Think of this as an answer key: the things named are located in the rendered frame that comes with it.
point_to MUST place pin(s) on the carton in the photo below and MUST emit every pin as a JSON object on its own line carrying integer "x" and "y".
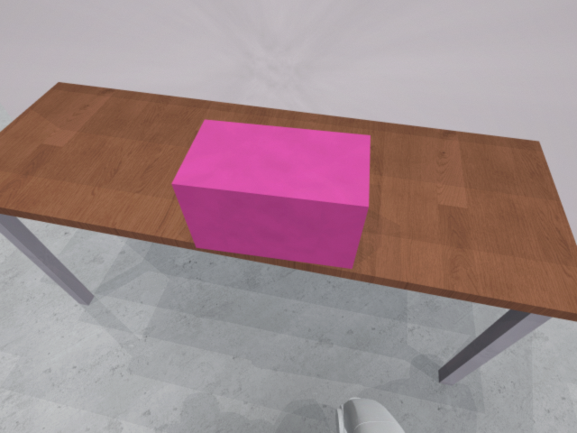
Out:
{"x": 278, "y": 192}

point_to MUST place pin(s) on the robot right thigh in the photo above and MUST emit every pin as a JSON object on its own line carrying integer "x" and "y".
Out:
{"x": 365, "y": 416}

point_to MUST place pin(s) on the table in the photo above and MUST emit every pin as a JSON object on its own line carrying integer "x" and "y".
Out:
{"x": 466, "y": 216}

